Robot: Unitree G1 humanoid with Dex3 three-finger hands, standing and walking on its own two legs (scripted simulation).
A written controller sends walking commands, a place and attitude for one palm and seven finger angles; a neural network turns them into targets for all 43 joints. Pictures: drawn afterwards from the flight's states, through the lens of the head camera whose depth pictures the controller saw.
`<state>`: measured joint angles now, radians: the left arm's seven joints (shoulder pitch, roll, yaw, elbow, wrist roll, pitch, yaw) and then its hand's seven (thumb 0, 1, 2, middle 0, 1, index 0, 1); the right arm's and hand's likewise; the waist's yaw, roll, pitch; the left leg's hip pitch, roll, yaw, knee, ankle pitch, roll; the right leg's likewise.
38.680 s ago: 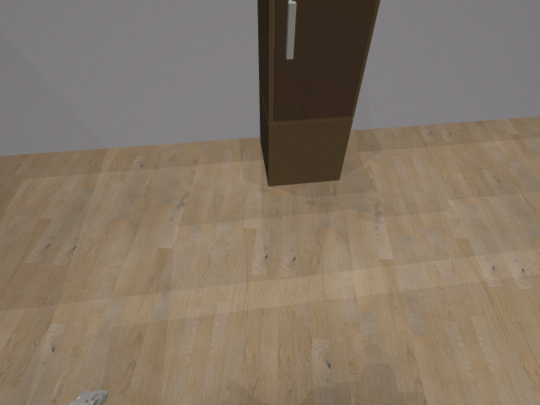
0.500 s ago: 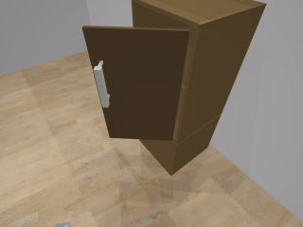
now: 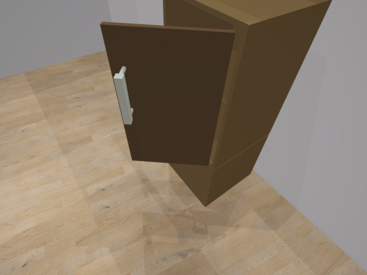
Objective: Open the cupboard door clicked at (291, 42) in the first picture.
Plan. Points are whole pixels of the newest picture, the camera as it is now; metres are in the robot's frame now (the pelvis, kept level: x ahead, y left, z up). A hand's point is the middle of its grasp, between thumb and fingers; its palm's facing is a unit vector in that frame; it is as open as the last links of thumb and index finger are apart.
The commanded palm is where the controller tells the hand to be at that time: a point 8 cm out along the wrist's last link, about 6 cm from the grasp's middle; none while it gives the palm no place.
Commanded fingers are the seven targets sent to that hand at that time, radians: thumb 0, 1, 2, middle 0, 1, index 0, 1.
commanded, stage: look again from close up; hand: left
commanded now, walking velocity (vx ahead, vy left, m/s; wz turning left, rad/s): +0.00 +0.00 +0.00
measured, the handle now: (125, 96) +0.61 +0.22 +0.04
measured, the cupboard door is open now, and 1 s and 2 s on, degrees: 50 50 50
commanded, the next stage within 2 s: shuffle to correct the standing spot in 0.26 s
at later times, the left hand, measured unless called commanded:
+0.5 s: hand out of the picture +0.00 +0.18 -0.19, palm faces +0.03 -0.99 -0.15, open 7.4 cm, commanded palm none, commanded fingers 0.00 0.90 0.90 -0.20 -0.30 -0.20 -0.30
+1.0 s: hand out of the picture +0.07 +0.20 -0.19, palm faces +0.02 -0.98 -0.20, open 7.4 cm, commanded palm none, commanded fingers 0.00 0.90 0.90 -0.20 -0.30 -0.20 -0.30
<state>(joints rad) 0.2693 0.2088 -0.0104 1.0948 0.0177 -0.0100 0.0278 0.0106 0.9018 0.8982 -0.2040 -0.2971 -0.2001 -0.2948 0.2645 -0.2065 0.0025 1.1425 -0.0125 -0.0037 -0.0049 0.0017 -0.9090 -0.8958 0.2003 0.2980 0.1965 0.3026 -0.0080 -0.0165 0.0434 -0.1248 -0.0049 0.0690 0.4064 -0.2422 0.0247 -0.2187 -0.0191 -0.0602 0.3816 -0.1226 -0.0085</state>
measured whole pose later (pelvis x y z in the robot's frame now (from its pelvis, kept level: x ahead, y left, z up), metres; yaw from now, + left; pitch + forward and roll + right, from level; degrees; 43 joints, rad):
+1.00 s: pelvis +0.04 +0.03 -0.01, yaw -2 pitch -3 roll +0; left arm 0.28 0.15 0.05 1.03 0.02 0.03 0.05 0.01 0.91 0.90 -0.20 -0.30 -0.20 -0.29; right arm 0.31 -0.09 -0.02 1.11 -0.02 -0.01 -0.06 0.00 -0.91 -0.90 0.20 0.30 0.20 0.30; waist -0.01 -0.03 0.07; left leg -0.10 -0.04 0.12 0.50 -0.36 0.07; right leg -0.23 -0.05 -0.02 0.57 -0.25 0.00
